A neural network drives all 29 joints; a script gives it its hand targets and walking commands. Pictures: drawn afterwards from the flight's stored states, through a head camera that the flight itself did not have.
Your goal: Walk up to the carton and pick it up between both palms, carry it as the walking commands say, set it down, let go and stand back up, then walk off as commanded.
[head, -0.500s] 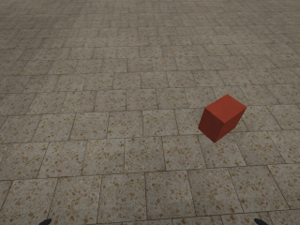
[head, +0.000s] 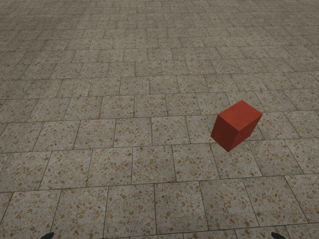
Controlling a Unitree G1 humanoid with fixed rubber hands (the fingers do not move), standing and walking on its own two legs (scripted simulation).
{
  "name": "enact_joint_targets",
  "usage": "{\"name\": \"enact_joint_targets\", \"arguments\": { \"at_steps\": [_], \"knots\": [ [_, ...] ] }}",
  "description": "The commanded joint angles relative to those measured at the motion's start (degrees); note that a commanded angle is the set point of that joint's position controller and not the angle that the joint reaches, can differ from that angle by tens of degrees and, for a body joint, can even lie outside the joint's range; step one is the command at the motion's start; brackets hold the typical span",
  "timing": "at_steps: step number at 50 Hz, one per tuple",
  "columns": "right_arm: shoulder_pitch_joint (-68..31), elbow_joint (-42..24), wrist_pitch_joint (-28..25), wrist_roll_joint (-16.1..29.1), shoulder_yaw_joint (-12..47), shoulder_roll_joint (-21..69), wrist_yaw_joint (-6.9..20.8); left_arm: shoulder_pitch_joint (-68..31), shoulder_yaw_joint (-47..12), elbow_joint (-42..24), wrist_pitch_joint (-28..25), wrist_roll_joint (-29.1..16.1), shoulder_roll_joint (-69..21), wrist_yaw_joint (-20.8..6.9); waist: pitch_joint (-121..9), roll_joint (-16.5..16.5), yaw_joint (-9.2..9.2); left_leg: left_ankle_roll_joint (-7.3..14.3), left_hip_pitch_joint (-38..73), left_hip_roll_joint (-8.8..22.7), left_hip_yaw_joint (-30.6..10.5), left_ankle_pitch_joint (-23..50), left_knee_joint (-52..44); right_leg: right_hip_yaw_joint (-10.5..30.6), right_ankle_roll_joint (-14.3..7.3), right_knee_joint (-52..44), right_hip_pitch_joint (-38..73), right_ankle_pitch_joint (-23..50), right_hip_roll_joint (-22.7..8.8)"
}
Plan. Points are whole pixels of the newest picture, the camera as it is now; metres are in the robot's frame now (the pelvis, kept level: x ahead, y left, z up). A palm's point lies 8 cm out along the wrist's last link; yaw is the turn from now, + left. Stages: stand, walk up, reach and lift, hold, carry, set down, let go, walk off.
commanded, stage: stand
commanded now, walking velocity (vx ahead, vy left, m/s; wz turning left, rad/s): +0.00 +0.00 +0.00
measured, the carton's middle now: (235, 125) +0.99 -0.57 -0.65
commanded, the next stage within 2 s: walk up in 0.32 s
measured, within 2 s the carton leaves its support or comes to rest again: neither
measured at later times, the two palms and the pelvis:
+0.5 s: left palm out of the picture +0.11 +0.31 -0.10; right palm out of the picture +0.10 -0.31 -0.10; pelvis +0.01 +0.00 +0.00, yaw +0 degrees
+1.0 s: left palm (129, 217) +0.22 +0.10 -0.14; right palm out of the picture +0.16 -0.44 -0.15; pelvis +0.13 -0.16 -0.03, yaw -14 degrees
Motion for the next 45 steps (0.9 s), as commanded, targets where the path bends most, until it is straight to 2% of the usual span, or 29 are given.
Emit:
{"name": "enact_joint_targets", "arguments": {
  "at_steps": [1, 25, 26, 27, 28, 29, 30, 32, 33, 36, 38, 39, 40, 41, 42, 43, 44, 45],
  "knots": [
    [-2.0, -2.4, -0.5, 0.0, -1.7, -9.9, -0.3, -2.1, 1.7, -2.4, -0.5, 0.0, 10.0, 0.3, -3.5, 0.0, 0.00, 2.1, 0.6, 6.6, -5.1, 7.4, -2.9, 5.2, -2.0, -3.0, 0.3, 7.3, -6.8],
    [-1.8, -2.4, -0.4, 0.0, -1.8, -10.1, -0.3, -1.7, 1.9, -2.6, -0.4, 0.0, 10.1, 0.3, -3.6, 0.0, -0.02, 2.0, 1.2, 6.8, -4.9, 8.5, -3.2, 5.0, -1.9, -3.3, 0.9, 8.4, -6.9],
    [4.8, -4.1, 1.3, -1.4, -3.8, -5.1, 0.0, 3.2, 2.9, -3.3, 1.8, -0.7, 6.3, -1.2, -3.1, 4.9, -1.69, 2.3, 2.7, 9.7, -5.9, -20.1, 0.2, 6.3, -3.4, 5.0, -8.5, -17.8, -5.4],
    [12.8, -2.5, 2.0, -0.9, -6.7, -13.6, -3.1, -11.3, 4.2, -9.2, 4.1, 1.0, 6.6, -4.2, 2.2, 5.2, -6.76, 6.5, 16.0, 26.9, -26.3, -33.7, -12.6, -1.2, 0.0, 26.4, -34.6, -19.5, 1.9],
    [15.8, -1.8, 1.5, -0.6, -7.9, -14.9, -4.0, -15.6, 4.1, -12.3, 4.7, 1.4, 3.1, -5.0, 3.2, 5.0, -6.08, 5.9, 12.5, 32.9, -30.1, -34.8, -14.3, 1.5, 0.3, 37.8, -42.2, -15.6, -3.1],
    [11.4, -3.4, 0.9, -0.3, -7.5, -13.5, -4.4, -11.8, 3.8, -12.8, 4.7, 1.4, 2.1, -5.7, 3.2, 4.6, -2.65, 4.0, 8.0, 31.9, -25.3, -31.9, -13.7, 4.9, -0.2, 42.6, -41.1, -10.5, -5.6],
    [8.5, -4.6, 0.5, -0.4, -6.9, -11.0, -4.2, -6.5, 3.7, -11.8, 4.2, 1.2, 2.0, -6.1, 1.2, 6.0, -1.30, 2.2, 7.2, 29.4, -18.8, -27.0, -12.4, 4.8, -0.1, 43.4, -38.4, -6.5, -6.5],
    [7.1, -5.2, -0.3, -0.3, -6.2, -8.2, -3.5, -0.3, 4.4, -10.4, 3.9, 1.5, 2.6, -7.0, -0.4, 7.9, 0.47, 1.1, 5.0, 23.9, -8.2, -20.5, -10.9, 2.5, 1.0, 45.3, -32.4, -2.2, -6.0],
    [7.3, -5.4, -0.7, -0.4, -6.1, -7.6, -3.0, -0.5, 4.4, -10.6, 4.1, 1.3, 2.3, -7.3, 1.1, 8.8, 0.59, 0.8, 2.6, 22.6, -4.7, -18.8, -10.9, 1.0, 1.8, 42.6, -29.8, -2.2, -6.0],
    [8.3, -6.2, -1.3, -0.8, -6.5, -6.9, -1.9, -4.6, 3.5, -13.3, 4.1, 0.6, 0.4, -7.5, 6.6, 13.1, -0.34, 0.9, -1.5, 21.3, 0.6, -16.9, -12.3, -1.7, 2.6, 30.4, -25.4, -3.4, -6.0],
    [6.7, -7.8, -1.3, -1.6, -6.1, -6.1, -0.2, -2.5, 3.1, -12.9, 3.1, 0.0, -0.5, -6.5, 5.8, 17.8, 0.55, 0.3, -5.7, 17.6, 5.2, -21.0, -12.4, -5.4, 2.0, 23.8, -14.9, -4.9, -3.4],
    [6.3, -8.2, -1.0, -1.8, -6.2, -6.6, 0.2, -0.7, 3.0, -12.0, 2.7, -0.1, 0.0, -6.1, 4.9, 18.3, 1.00, 0.7, -5.9, 17.7, 5.8, -23.0, -11.7, -7.8, 1.7, 23.7, -11.7, -5.5, -2.3],
    [6.2, -8.6, -0.8, -1.9, -6.3, -6.8, 0.4, 1.2, 3.0, -11.2, 2.4, -0.1, 0.4, -5.8, 4.6, 17.9, 1.28, 0.9, -5.8, 18.2, 6.4, -24.3, -9.8, -9.2, 1.2, 22.7, -10.2, -6.4, -1.9],
    [6.2, -8.9, -0.6, -1.8, -6.2, -7.1, 0.6, 4.1, 3.1, -10.3, 1.9, 0.0, 0.8, -5.4, 3.7, 15.4, 2.13, 1.0, -5.6, 17.9, 7.8, -23.8, -4.4, -10.4, 0.5, 20.1, -7.7, -5.9, -1.4],
    [7.3, -8.9, -0.4, -1.6, -6.0, -7.2, 0.7, 8.2, 3.3, -8.9, 1.3, 0.1, 1.5, -4.9, 1.1, 10.7, 3.39, 1.0, -5.0, 16.3, 9.8, -17.6, 6.1, -10.7, -0.2, 17.3, -4.0, -6.4, -0.6],
    [9.2, -9.2, -0.3, -1.3, -5.0, -5.8, 0.8, 15.2, 4.2, -7.2, 0.5, 0.1, 3.6, -4.1, -3.7, 1.8, 6.00, 1.2, -7.9, 13.8, 11.0, -9.2, 22.1, -7.3, -1.6, 13.9, 4.2, -8.3, -2.1],
    [6.1, -12.3, -0.3, -0.5, -2.9, -1.0, 1.1, 24.2, 5.8, -5.1, -0.7, 0.6, 9.0, -3.4, -5.0, -14.3, 8.16, 1.6, -19.2, 7.2, 9.9, -23.0, 41.6, 10.6, -4.0, 5.5, 9.2, -17.9, -11.2],
    [4.3, -16.7, -1.0, -0.7, -1.4, 2.8, 1.2, 27.3, 7.4, -5.3, -0.3, 0.7, 15.3, -2.6, -4.7, -27.2, 9.71, -0.9, -35.0, 0.8, 2.1, -27.3, 55.6, 44.9, -9.8, -13.0, 7.3, -39.3, -22.9]
  ]
}}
